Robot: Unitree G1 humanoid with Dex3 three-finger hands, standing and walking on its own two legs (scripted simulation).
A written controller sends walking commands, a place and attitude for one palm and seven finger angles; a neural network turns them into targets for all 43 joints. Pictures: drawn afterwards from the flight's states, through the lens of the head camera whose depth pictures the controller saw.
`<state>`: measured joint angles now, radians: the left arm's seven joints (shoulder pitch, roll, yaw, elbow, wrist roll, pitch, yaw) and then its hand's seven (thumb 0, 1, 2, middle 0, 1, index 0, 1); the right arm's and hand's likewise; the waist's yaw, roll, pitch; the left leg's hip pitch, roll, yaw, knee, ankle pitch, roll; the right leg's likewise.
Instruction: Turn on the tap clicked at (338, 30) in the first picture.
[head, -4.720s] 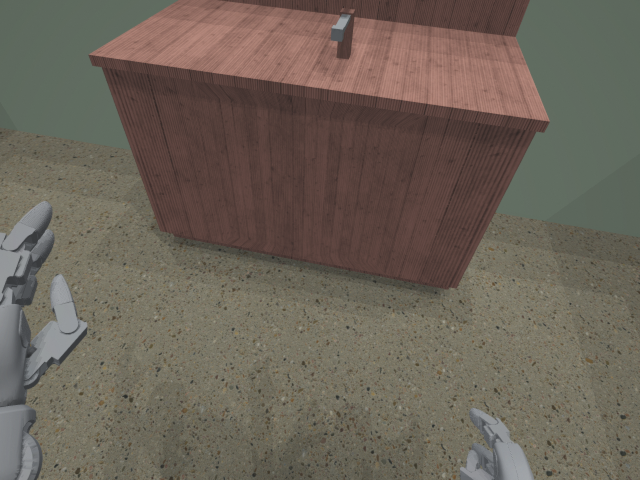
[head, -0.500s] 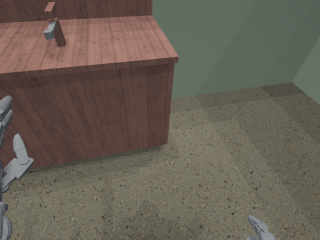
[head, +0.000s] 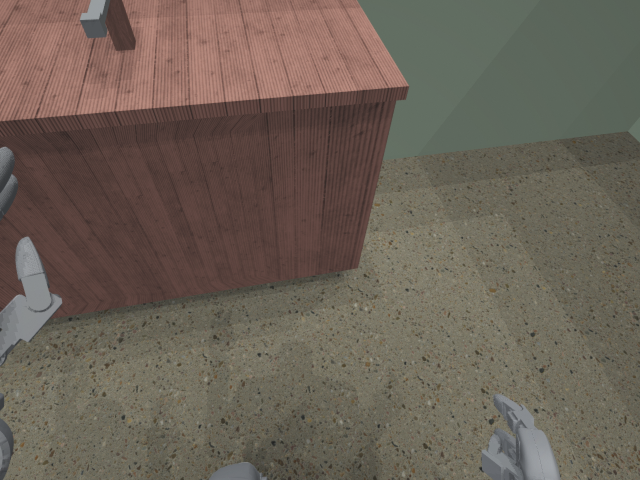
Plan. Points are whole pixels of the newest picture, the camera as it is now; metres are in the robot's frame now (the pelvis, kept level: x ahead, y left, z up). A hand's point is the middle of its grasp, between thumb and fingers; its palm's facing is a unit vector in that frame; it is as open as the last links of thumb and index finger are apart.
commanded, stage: take the last steps up to it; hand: left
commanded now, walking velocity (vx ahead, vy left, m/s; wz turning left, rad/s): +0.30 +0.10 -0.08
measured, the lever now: (94, 25) +0.72 +0.42 +0.16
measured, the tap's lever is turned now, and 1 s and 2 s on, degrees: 0 0 0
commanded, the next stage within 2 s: come to a stop and stand still in 1.06 s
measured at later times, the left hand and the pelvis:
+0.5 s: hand (114, 202) +0.33 +0.23 +0.18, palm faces +0.38 -0.81 -0.44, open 7.4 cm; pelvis +0.11 +0.00 +0.01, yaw +0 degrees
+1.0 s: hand (117, 115) +0.44 +0.26 +0.20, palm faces +0.33 -0.84 -0.43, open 7.4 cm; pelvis +0.21 +0.05 +0.01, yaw -3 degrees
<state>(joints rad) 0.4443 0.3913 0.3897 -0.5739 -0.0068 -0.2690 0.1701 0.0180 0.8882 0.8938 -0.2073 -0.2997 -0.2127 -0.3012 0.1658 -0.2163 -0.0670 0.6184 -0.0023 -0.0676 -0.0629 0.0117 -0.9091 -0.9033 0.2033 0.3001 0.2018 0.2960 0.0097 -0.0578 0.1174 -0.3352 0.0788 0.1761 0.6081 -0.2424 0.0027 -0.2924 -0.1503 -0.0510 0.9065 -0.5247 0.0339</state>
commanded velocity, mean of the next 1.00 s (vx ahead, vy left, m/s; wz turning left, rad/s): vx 0.25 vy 0.09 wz -0.04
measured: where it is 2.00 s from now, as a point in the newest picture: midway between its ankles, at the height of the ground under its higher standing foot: (297, 452)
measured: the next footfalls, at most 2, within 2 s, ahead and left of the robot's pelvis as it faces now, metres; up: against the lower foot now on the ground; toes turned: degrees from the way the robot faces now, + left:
right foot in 0.30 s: +0.16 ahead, -0.08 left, +0.00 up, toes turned -11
left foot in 0.72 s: +0.26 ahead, +0.17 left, +0.00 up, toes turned +8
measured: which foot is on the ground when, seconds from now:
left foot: down 0.00-0.30, up 0.32-0.70, down 0.72-1.00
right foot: up 0.00-0.28, down 0.30-0.72, up 0.74-1.00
